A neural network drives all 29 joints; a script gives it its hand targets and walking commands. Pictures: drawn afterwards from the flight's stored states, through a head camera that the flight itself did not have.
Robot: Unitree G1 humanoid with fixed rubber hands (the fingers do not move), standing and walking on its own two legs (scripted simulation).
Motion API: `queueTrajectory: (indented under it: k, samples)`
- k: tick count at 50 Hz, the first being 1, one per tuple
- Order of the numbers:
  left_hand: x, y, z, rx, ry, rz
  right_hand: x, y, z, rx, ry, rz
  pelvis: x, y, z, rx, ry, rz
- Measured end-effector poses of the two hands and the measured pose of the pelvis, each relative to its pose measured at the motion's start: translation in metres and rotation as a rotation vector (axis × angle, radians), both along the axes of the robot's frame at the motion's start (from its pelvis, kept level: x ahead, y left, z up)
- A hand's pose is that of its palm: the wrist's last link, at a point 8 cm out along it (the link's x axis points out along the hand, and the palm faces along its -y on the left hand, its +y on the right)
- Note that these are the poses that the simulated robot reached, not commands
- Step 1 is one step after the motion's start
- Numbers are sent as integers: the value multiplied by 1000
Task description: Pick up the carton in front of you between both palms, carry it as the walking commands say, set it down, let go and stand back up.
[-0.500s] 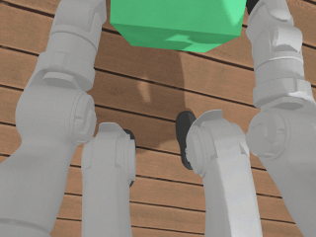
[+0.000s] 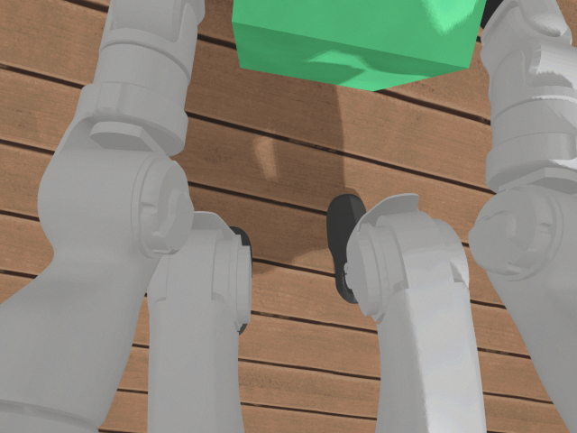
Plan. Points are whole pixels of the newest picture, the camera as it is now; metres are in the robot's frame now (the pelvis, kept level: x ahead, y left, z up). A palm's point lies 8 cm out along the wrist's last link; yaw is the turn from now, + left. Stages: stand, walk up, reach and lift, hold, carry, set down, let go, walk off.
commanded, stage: set down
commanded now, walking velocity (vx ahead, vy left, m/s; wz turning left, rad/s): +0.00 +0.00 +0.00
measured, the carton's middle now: out of the picture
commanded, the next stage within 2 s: let go in 1.48 s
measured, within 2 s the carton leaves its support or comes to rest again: neither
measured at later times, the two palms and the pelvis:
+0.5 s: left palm out of the picture +0.60 +0.14 -0.17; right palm out of the picture +0.52 -0.24 -0.18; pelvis +0.00 -0.01 -0.01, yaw +1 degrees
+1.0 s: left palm out of the picture +0.61 +0.13 +0.00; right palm out of the picture +0.52 -0.24 -0.01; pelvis +0.00 -0.01 +0.10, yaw +0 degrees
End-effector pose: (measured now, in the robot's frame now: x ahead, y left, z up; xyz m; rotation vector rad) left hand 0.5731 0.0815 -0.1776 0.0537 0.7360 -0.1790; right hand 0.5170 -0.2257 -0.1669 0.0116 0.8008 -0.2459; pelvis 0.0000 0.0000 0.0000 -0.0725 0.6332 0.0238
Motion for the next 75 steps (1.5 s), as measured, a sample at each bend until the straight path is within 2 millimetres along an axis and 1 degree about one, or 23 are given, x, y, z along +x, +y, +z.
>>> queueTrajectory:
  k: [7,9,11,14,16,18,20,22,24,28,31,34,37,40,47,51,55,60,65,69,75]
  samples:
    - [0,1,-1,7,-6,-14,-1,0,-3,16,-1,-10,-2,1,-3,0,-23,5]
    - [-1,2,-5,16,-2,-23,-3,0,-5,9,5,-7,-2,1,-3,1,-29,6]
    - [-5,4,-12,44,6,-30,-7,1,-12,-9,25,0,-3,0,-2,2,-38,7]
    - [-6,18,-22,89,3,4,-10,-5,-19,-43,22,-39,-4,-1,-1,0,-50,7]
    - [-3,30,-24,107,1,31,-10,-6,-21,-44,12,-53,-4,-2,-2,0,-56,8]
    - [1,44,-21,130,-1,52,-8,-7,-24,-26,8,-70,-3,-3,-3,-1,-55,6]
    - [9,53,-14,149,-16,58,-7,-7,-27,-7,5,-83,-2,-4,-5,1,-52,8]
    - [16,58,-6,154,-29,61,-6,-9,-27,-1,1,-86,-1,-6,-6,4,-45,12]
    - [24,57,6,145,-55,65,-3,-14,-22,-13,-23,-90,0,-7,-6,6,-35,15]
    - [34,46,24,118,-88,62,7,-20,2,-36,-95,-85,0,-10,-2,9,-13,13]
    - [34,36,37,116,-106,50,7,-23,25,-40,-127,-87,-1,-11,3,13,7,0]
    - [32,28,59,123,-127,41,6,-28,52,-45,-152,-108,-2,-11,14,17,22,-10]
    - [29,28,82,127,-104,54,5,-29,78,-38,-148,-115,-3,-10,30,20,43,-20]
    - [31,33,109,132,-104,65,6,-27,103,-36,-147,-121,-3,-9,47,24,76,-25]
    - [35,45,160,132,-85,68,7,-19,146,-31,-135,-111,0,-6,89,26,146,-25]
    - [37,48,181,124,-90,75,7,-18,163,-31,-132,-104,4,-5,107,26,181,-23]
    - [39,48,199,116,-103,81,6,-23,181,-46,-138,-101,7,-6,125,27,203,-19]
    - [38,49,224,126,-95,77,7,-31,213,-46,-148,-95,10,-6,153,26,209,-21]
    - [38,47,256,128,-89,65,9,-35,251,-45,-156,-93,16,-8,185,33,207,-23]
    - [38,50,283,123,-79,66,8,-33,276,-41,-148,-84,21,-10,211,43,205,-27]
    - [32,53,320,117,-79,67,0,-30,310,-34,-154,-85,29,-12,244,42,198,-23]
